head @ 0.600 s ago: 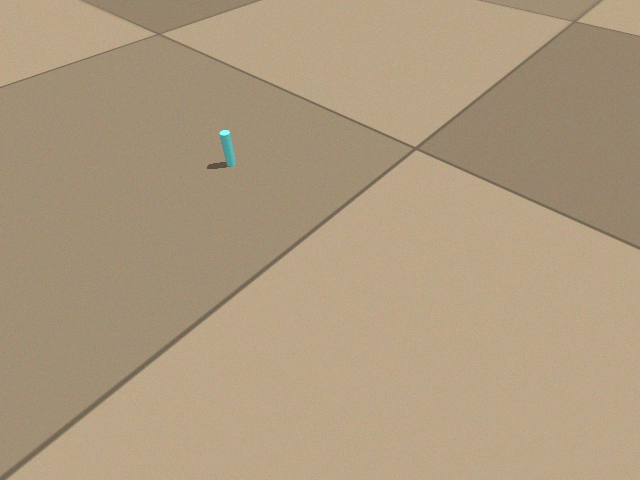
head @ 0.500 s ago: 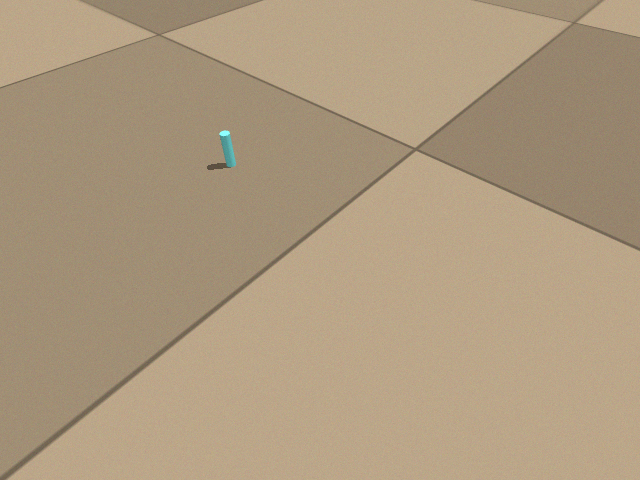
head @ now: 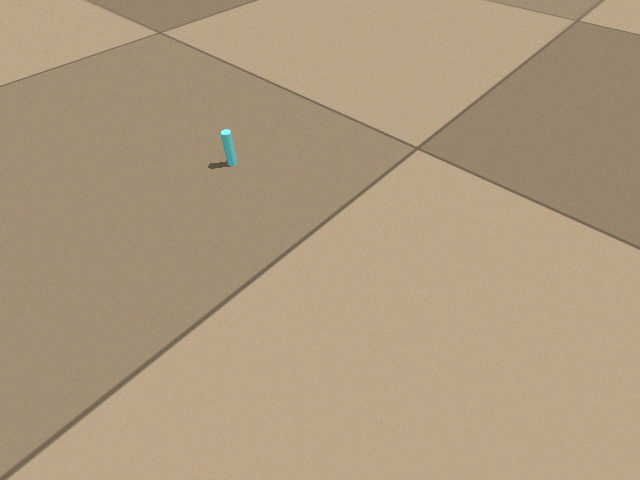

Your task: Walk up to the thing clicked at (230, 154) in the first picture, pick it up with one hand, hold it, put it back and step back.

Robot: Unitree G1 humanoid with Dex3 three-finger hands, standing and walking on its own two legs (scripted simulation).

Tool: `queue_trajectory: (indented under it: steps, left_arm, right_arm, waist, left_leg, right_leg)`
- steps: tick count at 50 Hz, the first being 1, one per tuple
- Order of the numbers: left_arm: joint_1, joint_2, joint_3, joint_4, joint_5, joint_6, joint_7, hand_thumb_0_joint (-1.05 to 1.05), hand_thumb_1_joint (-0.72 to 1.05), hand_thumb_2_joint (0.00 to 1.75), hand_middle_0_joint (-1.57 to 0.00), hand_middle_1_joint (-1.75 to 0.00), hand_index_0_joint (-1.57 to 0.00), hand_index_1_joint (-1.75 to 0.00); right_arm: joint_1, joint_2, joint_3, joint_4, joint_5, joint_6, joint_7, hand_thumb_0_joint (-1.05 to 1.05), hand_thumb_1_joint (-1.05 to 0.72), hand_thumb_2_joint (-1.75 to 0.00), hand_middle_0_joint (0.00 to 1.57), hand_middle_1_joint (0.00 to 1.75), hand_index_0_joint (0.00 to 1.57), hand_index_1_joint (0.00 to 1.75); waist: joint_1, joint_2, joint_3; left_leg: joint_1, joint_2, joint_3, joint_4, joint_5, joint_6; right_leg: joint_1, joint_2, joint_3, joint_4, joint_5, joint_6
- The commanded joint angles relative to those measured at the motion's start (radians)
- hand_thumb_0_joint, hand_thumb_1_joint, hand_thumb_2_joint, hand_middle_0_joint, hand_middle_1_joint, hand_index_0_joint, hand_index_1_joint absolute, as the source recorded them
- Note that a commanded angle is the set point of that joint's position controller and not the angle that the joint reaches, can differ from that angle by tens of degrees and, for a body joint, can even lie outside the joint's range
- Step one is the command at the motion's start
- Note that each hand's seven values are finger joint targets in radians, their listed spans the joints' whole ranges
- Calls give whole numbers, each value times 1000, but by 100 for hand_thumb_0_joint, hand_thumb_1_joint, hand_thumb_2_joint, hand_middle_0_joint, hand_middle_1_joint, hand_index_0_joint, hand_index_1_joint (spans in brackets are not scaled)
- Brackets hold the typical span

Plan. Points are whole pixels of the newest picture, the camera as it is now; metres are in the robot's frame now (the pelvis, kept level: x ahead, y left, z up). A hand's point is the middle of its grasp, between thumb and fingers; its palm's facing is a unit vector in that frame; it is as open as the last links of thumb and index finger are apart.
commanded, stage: stand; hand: left
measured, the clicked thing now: (229, 148) +1.76 +0.53 -0.69
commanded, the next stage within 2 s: walk up in 0.52 s
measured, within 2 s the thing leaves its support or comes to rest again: neither
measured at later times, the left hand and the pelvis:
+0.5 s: hand out of the picture +0.08 +0.25 -0.16, palm faces -0.04 -0.94 -0.34, open 7.4 cm; pelvis +0.01 +0.00 +0.00, yaw +0 degrees
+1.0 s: hand out of the picture +0.15 +0.40 -0.17, palm faces +0.08 -0.93 -0.36, open 7.4 cm; pelvis +0.13 +0.09 -0.02, yaw +8 degrees
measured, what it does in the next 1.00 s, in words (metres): walks ahead: left foot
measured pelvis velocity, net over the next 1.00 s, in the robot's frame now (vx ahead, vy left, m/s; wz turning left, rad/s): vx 0.13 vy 0.09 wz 0.14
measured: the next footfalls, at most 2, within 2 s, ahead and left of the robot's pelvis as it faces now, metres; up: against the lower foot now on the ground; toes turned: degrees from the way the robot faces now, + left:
left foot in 0.86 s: +0.19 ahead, +0.22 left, +0.00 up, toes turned +12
right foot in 1.32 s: +0.51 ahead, -0.01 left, +0.00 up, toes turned +4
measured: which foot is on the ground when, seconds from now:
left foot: down 0.00-0.60, up 0.62-0.84, down 0.86-1.00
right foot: down 0.00-0.88, up 0.90-1.00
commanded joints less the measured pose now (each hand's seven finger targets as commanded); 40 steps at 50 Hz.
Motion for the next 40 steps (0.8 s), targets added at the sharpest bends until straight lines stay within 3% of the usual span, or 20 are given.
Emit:
queue_trajectory:
  steps: [1,11,17,25,26,27,28,29,30,31,32,33,34,37,39,40]
  left_arm:
    - [-36,205,44,-55,-2,-20,11,0,90,90,-20,-30,-20,-30]
    - [-38,214,48,-56,-3,-21,12,0,90,90,-20,-30,-20,-30]
    - [-32,209,44,-57,-1,-22,13,0,90,90,-20,-30,-20,-30]
    - [-41,215,46,-57,-4,-20,13,0,90,90,-20,-30,-20,-30]
    - [18,347,123,-112,9,-44,-21,0,90,90,-20,-30,-20,-30]
    - [44,332,127,-106,18,-48,-31,0,90,90,-20,-30,-20,-30]
    - [79,329,137,-115,24,-54,-36,0,90,90,-20,-30,-20,-30]
    - [142,343,148,-111,26,-61,-38,0,90,90,-20,-30,-20,-30]
    - [176,374,159,-119,32,-71,-32,0,90,90,-20,-30,-20,-30]
    - [136,395,162,-153,34,-80,-28,0,90,90,-20,-30,-20,-30]
    - [103,375,158,-174,25,-84,-28,0,90,90,-20,-30,-20,-30]
    - [61,359,153,-190,25,-87,-29,0,90,90,-20,-30,-20,-30]
    - [22,373,154,-208,30,-87,-31,0,90,90,-20,-30,-20,-30]
    - [-1,383,150,-238,30,-90,-43,0,90,90,-20,-30,-20,-30]
    - [-2,386,149,-236,25,-85,-51,0,90,90,-20,-30,-20,-30]
    - [-27,385,148,-240,24,-80,-55,0,90,90,-20,-30,-20,-30]
  right_arm:
    - [-42,-217,-43,-55,1,-21,-13,0,-90,-90,20,30,20,30]
    - [-40,-215,-43,-56,0,-19,-15,0,-90,-90,20,30,20,30]
    - [-41,-217,-43,-55,2,-20,-15,0,-90,-90,20,30,20,30]
    - [-36,-213,-41,-53,-1,-19,-15,0,-90,-90,20,30,20,30]
    - [17,-317,-117,-114,-17,-31,20,0,-90,-90,20,30,20,30]
    - [-35,-317,-120,-128,-26,-29,37,0,-90,-90,20,30,20,30]
    - [-100,-299,-122,-171,-29,-30,47,0,-90,-90,20,30,20,30]
    - [-160,-252,-114,-210,-30,-31,55,0,-90,-90,20,30,20,30]
    - [-200,-214,-106,-237,-36,-35,57,0,-90,-90,20,30,20,30]
    - [-187,-238,-115,-245,-39,-40,57,0,-90,-90,20,30,20,30]
    - [-144,-271,-127,-233,-34,-43,62,0,-90,-90,20,30,20,30]
    - [-89,-282,-135,-225,-28,-41,75,0,-90,-90,20,30,20,30]
    - [-56,-290,-142,-224,-22,-39,86,0,-90,-90,20,30,20,30]
    - [-56,-270,-146,-232,-24,-38,111,0,-90,-90,20,30,20,30]
    - [-7,-258,-152,-225,-23,-38,114,0,-90,-90,20,30,20,30]
    - [73,-252,-157,-204,-19,-40,112,0,-90,-90,20,30,20,30]
  waist:
    - [3,4,-80]
    - [0,7,-91]
    - [0,14,-99]
    - [-1,5,-78]
    - [19,13,-173]
    - [50,50,-77]
    - [78,25,-9]
    - [124,-78,31]
    - [161,-199,42]
    - [139,-125,37]
    - [103,-46,25]
    - [58,-54,16]
    - [36,-104,14]
    - [26,-154,32]
    - [6,-138,26]
    - [-40,-114,2]
  left_leg:
    - [8,123,-88,-47,166,25]
    - [14,123,-87,-47,161,27]
    - [34,129,-83,-31,216,29]
    - [9,125,-84,-52,184,24]
    - [-81,86,-131,41,-403,106]
    - [-253,94,-161,51,-534,117]
    - [-391,93,-153,116,-494,111]
    - [-561,46,-64,265,-379,78]
    - [-701,30,19,502,-285,49]
    - [-713,94,-58,551,-271,31]
    - [-650,106,-88,581,-233,26]
    - [-605,126,-83,565,-208,19]
    - [-550,142,-66,513,-219,13]
    - [-385,123,3,365,-165,3]
    - [-230,94,68,299,-63,2]
    - [-110,75,104,241,16,8]
  right_leg:
    - [17,-119,84,-44,133,-29]
    - [29,-123,87,-46,143,-29]
    - [36,-128,89,-45,206,-28]
    - [36,-124,89,-54,166,-27]
    - [108,-73,47,74,-355,-63]
    - [69,-102,92,101,-482,-82]
    - [70,-151,170,65,-540,-114]
    - [164,-241,291,-54,-622,-167]
    - [242,-408,460,-220,-612,-245]
    - [233,-489,520,-245,-525,-291]
    - [183,-442,459,-236,-531,-269]
    - [167,-380,360,-229,-544,-238]
    - [123,-360,293,-228,-533,-224]
    - [-4,-277,95,-197,-386,-190]
    - [-104,-245,6,-139,-346,-169]
    - [-158,-239,-23,-75,-363,-163]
